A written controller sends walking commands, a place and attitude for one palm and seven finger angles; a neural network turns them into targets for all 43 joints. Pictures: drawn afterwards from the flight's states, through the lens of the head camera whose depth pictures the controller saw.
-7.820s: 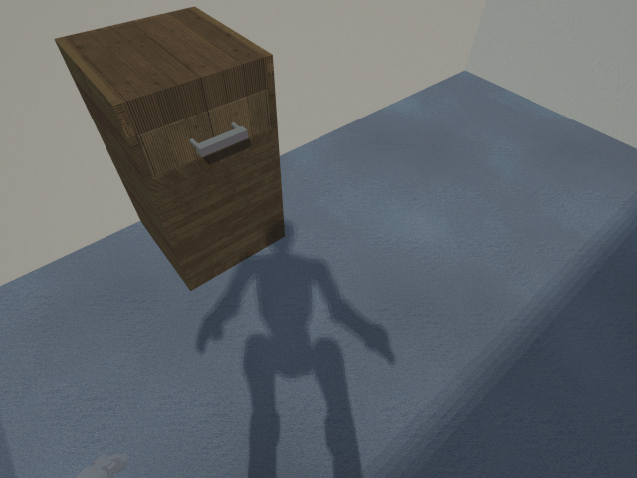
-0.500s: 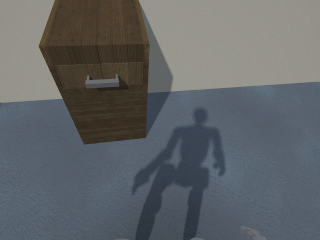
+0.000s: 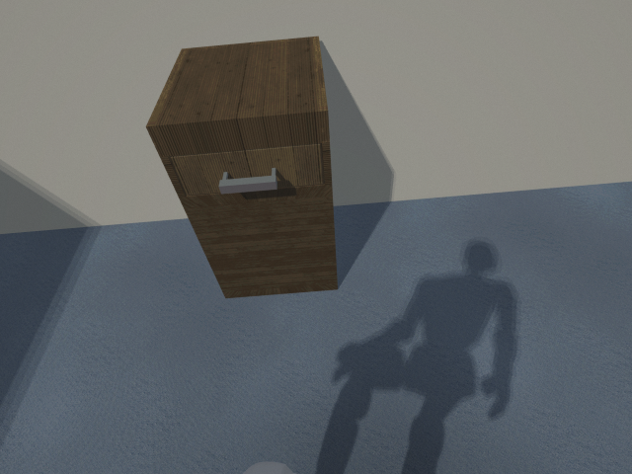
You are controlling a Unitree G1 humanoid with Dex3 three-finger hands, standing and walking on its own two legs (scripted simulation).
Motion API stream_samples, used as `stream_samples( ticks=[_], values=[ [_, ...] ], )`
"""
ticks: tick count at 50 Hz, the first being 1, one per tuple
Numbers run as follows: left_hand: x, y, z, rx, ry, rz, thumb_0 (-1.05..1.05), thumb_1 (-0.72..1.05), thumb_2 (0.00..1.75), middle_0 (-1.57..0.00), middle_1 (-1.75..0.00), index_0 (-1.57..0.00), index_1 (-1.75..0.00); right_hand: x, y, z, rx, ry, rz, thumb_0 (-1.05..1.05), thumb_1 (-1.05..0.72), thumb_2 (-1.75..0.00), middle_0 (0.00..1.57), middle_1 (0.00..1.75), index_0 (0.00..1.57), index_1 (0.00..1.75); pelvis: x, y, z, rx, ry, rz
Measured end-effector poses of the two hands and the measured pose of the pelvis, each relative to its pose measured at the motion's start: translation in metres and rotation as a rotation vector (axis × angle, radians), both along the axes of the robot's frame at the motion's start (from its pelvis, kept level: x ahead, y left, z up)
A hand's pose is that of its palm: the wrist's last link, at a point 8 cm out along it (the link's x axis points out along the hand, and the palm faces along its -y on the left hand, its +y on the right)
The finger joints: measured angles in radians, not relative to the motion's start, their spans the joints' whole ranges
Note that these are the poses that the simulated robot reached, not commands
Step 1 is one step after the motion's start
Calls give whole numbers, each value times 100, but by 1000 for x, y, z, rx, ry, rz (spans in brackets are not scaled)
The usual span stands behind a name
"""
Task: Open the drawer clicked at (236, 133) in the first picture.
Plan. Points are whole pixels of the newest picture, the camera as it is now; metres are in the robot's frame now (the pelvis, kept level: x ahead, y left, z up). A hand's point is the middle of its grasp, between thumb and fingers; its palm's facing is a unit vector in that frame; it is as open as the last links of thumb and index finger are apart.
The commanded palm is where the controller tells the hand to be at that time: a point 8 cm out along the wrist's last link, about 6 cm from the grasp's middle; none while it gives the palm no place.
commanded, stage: take the last steps up to it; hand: left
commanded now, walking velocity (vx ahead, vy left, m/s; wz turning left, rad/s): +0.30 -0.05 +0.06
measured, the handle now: (249, 179) +0.83 +0.23 -0.17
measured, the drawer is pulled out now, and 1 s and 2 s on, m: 0.00 0.00 0.00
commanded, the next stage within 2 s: come to a stop and stand still in 1.14 s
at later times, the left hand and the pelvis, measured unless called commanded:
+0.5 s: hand out of the picture -0.03 +0.21 -0.18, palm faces +0.10 -0.99 -0.11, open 7.4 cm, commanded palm none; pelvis +0.04 +0.05 +0.01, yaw +1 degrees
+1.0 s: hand (265, 373) +0.31 +0.12 -0.17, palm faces +0.00 -0.98 -0.20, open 7.3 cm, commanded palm none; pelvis +0.21 -0.05 -0.01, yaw -1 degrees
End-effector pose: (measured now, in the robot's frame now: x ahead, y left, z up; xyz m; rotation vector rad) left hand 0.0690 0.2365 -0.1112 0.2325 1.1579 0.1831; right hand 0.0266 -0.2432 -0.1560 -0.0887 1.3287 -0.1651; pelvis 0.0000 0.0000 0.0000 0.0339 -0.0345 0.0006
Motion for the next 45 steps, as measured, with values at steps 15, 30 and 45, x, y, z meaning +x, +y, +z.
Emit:
stream_samples(
  ticks=[15, 30, 45],
  values=[
    [-128, -2, -30, -133, 259, 187, 1, 91, 89, -20, -30, -20, -30, 30, 24, 26, -57, -22, 125, 0, -91, -90, 20, 30, 20, 30, 7, 18, 5, -42, 21, 43],
    [-31, 36, -36, -154, 254, 104, 1, 91, 90, -20, -30, -19, -30, -6, 70, 33, -60, 100, -3, 0, -93, -90, 20, 30, 20, 30, 66, 42, 9, -52, 0, 3],
    [228, -42, -39, -74, -43, -94, 0, 91, 90, -20, -30, -19, -30, 5, 33, -4, 82, 390, -160, 0, -91, -90, 21, 30, 21, 30, 179, -34, -26, -18, 7, -37]
  ],
)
